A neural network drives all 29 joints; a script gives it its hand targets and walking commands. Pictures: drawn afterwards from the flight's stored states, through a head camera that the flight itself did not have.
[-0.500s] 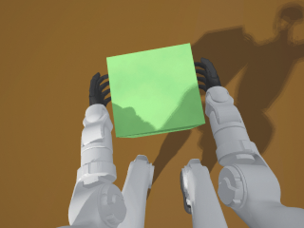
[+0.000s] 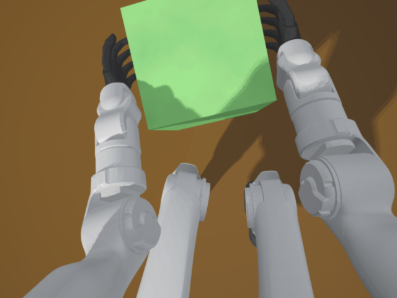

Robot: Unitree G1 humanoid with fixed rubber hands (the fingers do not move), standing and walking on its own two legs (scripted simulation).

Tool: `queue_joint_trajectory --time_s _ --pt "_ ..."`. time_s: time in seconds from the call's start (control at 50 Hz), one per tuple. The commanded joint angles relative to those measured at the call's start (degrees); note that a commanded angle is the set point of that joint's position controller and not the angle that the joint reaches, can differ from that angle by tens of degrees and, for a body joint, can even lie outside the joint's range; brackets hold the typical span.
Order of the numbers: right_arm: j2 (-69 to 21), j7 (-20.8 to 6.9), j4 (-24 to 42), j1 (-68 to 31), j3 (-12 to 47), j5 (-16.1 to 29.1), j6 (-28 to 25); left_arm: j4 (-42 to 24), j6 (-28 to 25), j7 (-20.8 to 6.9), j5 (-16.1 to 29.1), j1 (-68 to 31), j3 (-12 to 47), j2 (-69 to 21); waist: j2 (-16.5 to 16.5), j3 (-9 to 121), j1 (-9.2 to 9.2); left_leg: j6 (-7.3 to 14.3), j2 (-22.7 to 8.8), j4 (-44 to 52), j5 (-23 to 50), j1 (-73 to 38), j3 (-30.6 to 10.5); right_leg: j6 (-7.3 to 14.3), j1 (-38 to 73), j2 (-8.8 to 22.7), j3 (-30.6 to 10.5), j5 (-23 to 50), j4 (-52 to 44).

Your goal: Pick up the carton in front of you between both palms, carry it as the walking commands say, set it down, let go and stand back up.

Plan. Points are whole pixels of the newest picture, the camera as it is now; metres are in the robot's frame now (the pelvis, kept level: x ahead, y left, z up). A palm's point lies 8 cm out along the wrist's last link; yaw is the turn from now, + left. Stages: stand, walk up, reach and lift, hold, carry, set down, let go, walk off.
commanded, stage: set down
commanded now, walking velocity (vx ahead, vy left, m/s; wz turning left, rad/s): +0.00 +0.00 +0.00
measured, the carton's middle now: (203, 72) +0.51 +0.06 -0.21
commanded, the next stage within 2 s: none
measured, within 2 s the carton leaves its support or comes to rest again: rests again in 0.76 s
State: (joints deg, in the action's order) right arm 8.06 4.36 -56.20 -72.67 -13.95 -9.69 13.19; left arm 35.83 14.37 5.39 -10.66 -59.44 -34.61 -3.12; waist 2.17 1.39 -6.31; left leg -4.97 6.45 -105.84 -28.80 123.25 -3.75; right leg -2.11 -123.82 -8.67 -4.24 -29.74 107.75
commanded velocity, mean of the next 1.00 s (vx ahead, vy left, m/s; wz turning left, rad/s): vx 0.00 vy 0.00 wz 0.00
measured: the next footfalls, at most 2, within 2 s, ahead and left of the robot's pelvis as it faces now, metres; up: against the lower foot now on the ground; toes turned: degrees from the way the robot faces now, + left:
none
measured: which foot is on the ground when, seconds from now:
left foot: down 0.00-1.00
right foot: down 0.00-1.00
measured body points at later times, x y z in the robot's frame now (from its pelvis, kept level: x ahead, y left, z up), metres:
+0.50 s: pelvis +0.01 +0.00 -0.07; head +0.36 +0.00 +0.21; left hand +0.49 +0.22 -0.23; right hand +0.57 -0.07 -0.23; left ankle +0.12 +0.13 -0.42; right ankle +0.10 -0.11 -0.42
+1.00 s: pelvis +0.00 -0.01 -0.08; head +0.35 +0.00 +0.19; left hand +0.48 +0.21 -0.25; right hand +0.56 -0.08 -0.25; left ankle +0.12 +0.13 -0.42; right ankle +0.10 -0.11 -0.42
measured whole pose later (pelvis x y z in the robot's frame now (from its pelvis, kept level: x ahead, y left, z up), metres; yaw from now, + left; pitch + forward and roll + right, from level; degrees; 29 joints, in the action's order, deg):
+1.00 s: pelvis +0.00 -0.01 -0.08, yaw +1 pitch +38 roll +4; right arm 16.4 4.6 -71.8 -85.8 -3.5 -0.9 7.7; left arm 49.1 9.1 4.0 -5.5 -69.8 -31.7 3.2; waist 2.0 -15.5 -7.6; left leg -5.6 5.0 -122.5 -32.5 128.4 -1.8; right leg -0.1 -129.9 -7.6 -2.1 -33.4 125.5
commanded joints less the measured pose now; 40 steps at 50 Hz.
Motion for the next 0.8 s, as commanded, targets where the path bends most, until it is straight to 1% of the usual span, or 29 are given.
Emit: queue_joint_trajectory --time_s 0.0,0.18,0.24,0.28,0.34,0.38,0.44,0.52,0.66,0.78 --pt "-49.2 -9.1 1.1 -29.4 16.9 5.0 -2.2 0.4 -1.2 -12.0 5.7 -40.0 28.2 -42.2 4.2 61.0 -3.28 0.4 2.2 5.5 14.1 -32.0 9.4 1.5 30.9 -1.7 6.0 9.1 -7.6" --pt "-45.5 -9.2 -0.7 -35.0 20.4 9.4 -3.5 0.3 -2.6 -11.8 9.2 -45.5 29.4 -38.0 4.9 60.4 -4.9 0.1 1.2 -1.2 17.0 -30.0 10.0 1.5 28.7 -0.9 6.4 11.4 -0.1" --pt "-45.4 -8.8 1.1 -37.1 23.1 11.7 -4.2 -1.5 -3.2 -11.7 11.8 -47.6 32.0 -37.8 5.3 63.8 -5.21 -0.1 1.0 -3.5 19.9 -31.3 10.3 1.4 30.9 -0.8 6.6 14.2 2.5" --pt "-46.6 -8.6 4.1 -39.8 25.1 13.5 -4.5 -3.7 -3.5 -11.8 13.8 -50.3 33.9 -38.3 5.3 65.7 -5.64 -0.1 0.9 -4.2 20.5 -31.0 10.5 1.5 30.7 -1.0 6.7 14.4 3.4" --pt "-47.6 -8.6 3.9 -37.6 25.9 13.9 -5.0 -2.9 -3.8 -12.1 14.9 -48.4 35.4 -39.3 5.0 62.3 -4.81 0.0 1.1 -5.9 24.4 -30.9 9.9 1.6 29.6 -1.1 6.3 18.1 5.0" --pt "-47.5 -8.7 2.7 -35.9 25.4 13.5 -5.3 -1.4 -3.9 -12.3 14.6 -47.0 35.0 -39.3 4.8 59.4 -4.42 0.1 1.1 -6.5 24.2 -29.8 9.5 1.8 28.3 -1.0 6.0 18.2 5.4" --pt "-46.7 -9.2 0.2 -33.9 23.7 12.3 -5.4 1.2 -3.9 -12.7 13.3 -45.1 33.0 -38.6 4.6 54.6 -4.15 0.2 1.1 -6.8 22.1 -26.9 9.2 2.1 25.4 -1.0 5.8 16.3 5.5" --pt "-45.3 -9.8 -2.2 -33.3 21.6 11.4 -5.7 3.7 -4.1 -13.0 11.5 -43.8 30.3 -37.3 4.3 49.9 -4.36 0.6 1.1 -7.0 20.0 -24.1 9.1 2.4 21.7 -0.9 5.5 14.3 5.5" --pt "-42.2 -10.1 -3.3 -35.6 20.7 12.1 -6.6 5.4 -5.2 -12.8 10.1 -44.7 27.5 -33.8 4.4 45.4 -5.23 1.3 0.6 -7.8 18.5 -21.8 9.0 2.7 18.6 -0.8 4.8 12.7 6.0" --pt "-38.9 -10.0 -4.6 -36.9 20.3 12.8 -7.4 6.7 -6.2 -12.6 10.1 -45.6 26.3 -30.9 4.0 42.1 -5.28 1.7 0.1 -8.6 17.4 -20.3 8.8 3.0 17.7 -0.6 4.0 12.2 6.6"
